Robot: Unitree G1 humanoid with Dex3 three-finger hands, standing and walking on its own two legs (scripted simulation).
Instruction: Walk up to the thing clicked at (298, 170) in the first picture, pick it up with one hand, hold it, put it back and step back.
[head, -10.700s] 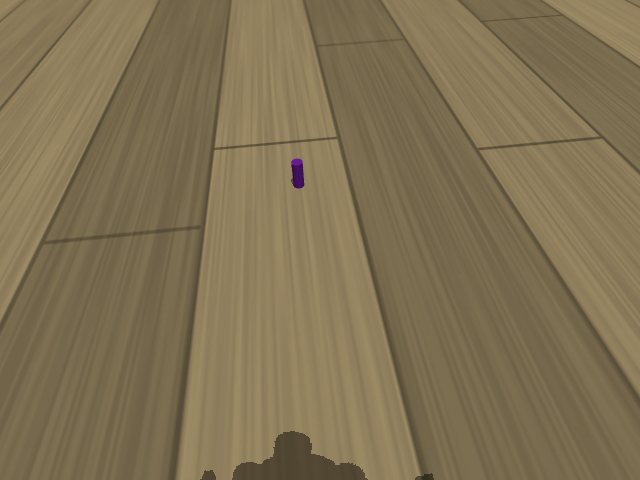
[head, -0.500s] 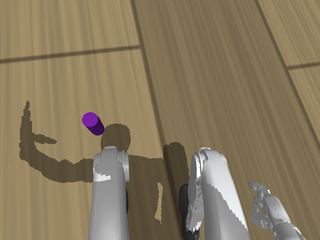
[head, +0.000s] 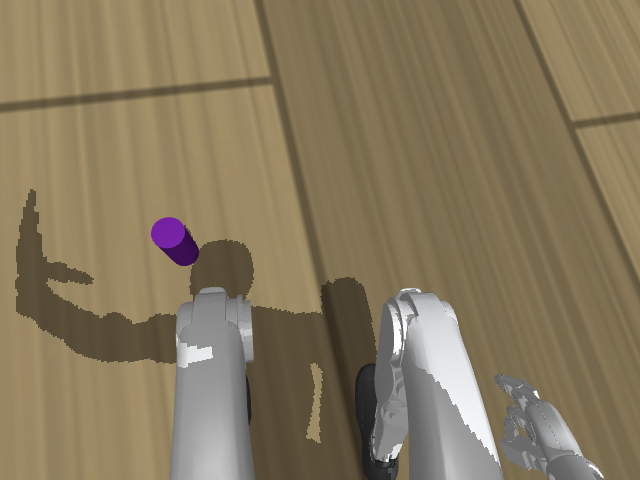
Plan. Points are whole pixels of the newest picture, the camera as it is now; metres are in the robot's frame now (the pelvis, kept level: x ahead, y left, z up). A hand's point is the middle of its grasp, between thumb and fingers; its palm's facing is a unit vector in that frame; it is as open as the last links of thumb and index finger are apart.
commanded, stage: go down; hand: left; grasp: from the side
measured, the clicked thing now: (177, 243) +0.43 +0.26 -0.31
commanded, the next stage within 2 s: approach in 0.24 s
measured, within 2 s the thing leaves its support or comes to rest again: neither
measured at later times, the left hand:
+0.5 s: hand out of the picture +0.34 +0.44 -0.02, palm faces +0.25 -0.96 -0.10, open 17.4 cm
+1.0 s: hand (107, 256) +0.38 +0.34 -0.22, palm faces +0.12 -0.99 +0.03, open 17.5 cm
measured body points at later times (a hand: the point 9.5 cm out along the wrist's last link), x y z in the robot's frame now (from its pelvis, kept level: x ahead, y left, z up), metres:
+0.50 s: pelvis +0.00 +0.00 -0.02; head +0.20 +0.08 +0.37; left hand +0.32 +0.49 -0.01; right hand +0.17 -0.27 -0.12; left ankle +0.09 +0.14 -0.34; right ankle +0.10 -0.13 -0.34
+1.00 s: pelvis +0.00 +0.01 -0.09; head +0.23 +0.15 +0.27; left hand +0.37 +0.40 -0.22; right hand +0.19 -0.25 -0.14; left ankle +0.09 +0.14 -0.34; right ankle +0.10 -0.13 -0.34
